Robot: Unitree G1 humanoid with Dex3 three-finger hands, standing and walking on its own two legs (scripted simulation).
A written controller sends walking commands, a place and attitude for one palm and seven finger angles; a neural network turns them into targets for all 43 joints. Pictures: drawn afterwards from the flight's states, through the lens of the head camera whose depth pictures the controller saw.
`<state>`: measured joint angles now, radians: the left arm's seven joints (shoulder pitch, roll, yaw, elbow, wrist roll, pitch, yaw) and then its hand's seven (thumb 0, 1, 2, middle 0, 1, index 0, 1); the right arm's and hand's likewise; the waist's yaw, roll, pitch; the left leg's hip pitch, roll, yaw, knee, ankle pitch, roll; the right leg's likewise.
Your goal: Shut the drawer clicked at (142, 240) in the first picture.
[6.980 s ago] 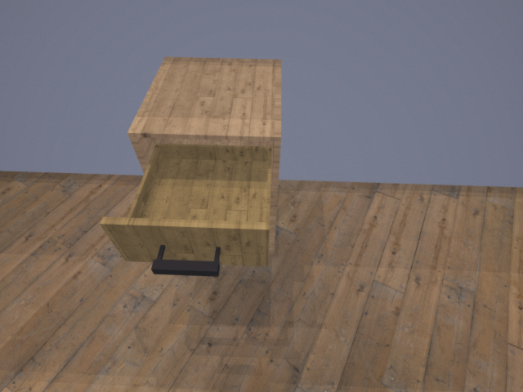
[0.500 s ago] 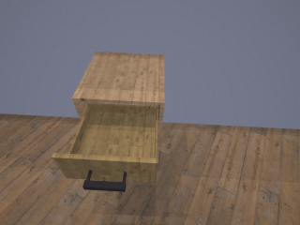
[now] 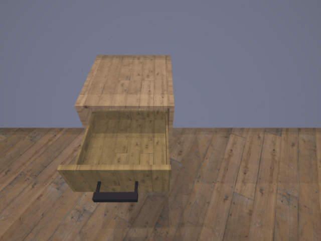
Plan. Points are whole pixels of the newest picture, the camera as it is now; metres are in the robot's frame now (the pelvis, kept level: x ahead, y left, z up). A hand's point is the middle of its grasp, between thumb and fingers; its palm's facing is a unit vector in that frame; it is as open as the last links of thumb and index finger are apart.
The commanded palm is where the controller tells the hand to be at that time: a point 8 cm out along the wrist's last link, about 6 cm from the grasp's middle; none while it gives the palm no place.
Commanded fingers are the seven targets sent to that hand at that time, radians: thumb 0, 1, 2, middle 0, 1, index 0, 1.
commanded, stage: come to a stop and stand still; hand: left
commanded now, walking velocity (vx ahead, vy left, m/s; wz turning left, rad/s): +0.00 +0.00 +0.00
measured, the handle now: (116, 190) +0.33 +0.18 -0.21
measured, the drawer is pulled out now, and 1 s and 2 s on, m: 0.30 0.30 0.30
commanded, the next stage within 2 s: look again from close up in 0.58 s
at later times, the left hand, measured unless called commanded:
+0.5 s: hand out of the picture +0.01 +0.16 -0.17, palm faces +0.01 -0.99 -0.16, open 7.3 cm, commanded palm none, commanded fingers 0.00 0.90 0.90 -0.20 -0.30 -0.20 -0.30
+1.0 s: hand out of the picture +0.00 +0.15 -0.17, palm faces +0.01 -0.99 -0.16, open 7.4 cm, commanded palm none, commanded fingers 0.00 0.90 0.90 -0.20 -0.30 -0.20 -0.30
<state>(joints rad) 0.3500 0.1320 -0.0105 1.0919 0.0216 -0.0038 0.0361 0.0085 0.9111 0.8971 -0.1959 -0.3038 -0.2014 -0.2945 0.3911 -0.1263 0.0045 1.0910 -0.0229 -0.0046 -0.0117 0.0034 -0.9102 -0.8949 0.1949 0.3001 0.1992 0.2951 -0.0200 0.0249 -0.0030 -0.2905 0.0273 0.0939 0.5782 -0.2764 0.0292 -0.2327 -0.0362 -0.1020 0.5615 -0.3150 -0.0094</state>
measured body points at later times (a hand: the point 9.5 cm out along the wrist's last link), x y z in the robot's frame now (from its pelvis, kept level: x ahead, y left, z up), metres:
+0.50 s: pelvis +0.02 +0.01 +0.01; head +0.03 +0.01 +0.46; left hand +0.01 +0.21 -0.15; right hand +0.02 -0.21 -0.15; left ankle +0.02 +0.10 -0.73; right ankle -0.01 -0.12 -0.73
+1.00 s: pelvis +0.02 -0.01 +0.01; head +0.03 -0.01 +0.46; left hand +0.00 +0.20 -0.15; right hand +0.00 -0.21 -0.15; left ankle +0.02 +0.10 -0.73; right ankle -0.01 -0.12 -0.73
